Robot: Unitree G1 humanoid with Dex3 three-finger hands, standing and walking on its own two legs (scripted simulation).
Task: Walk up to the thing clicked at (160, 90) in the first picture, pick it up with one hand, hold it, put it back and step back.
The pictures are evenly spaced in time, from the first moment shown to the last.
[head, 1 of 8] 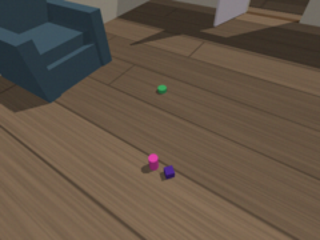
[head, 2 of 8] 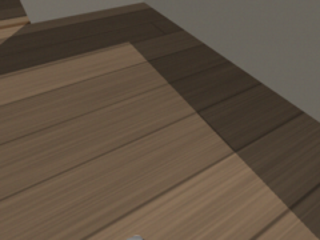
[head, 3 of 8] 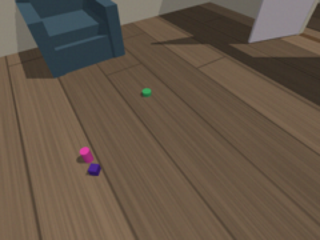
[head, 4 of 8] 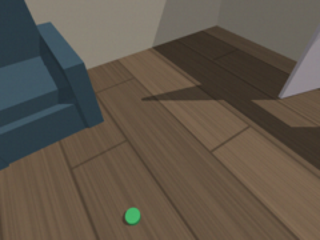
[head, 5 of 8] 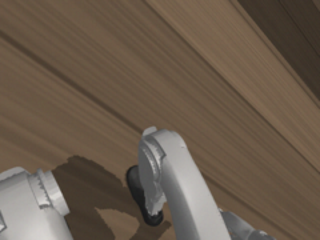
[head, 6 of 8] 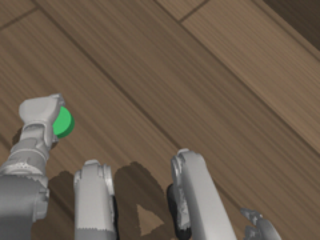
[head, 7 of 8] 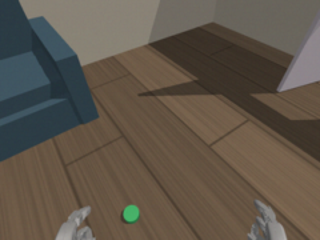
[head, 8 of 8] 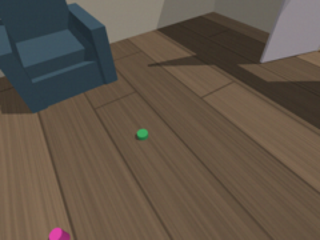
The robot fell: no
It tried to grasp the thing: yes
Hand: left
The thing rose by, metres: 0.69
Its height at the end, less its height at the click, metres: +0.00
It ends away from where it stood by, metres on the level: 0.01
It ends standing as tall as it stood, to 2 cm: yes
